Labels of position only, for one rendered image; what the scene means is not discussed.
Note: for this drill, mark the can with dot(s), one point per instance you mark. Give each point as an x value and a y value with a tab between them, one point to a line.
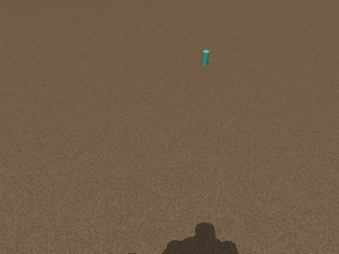
205	57

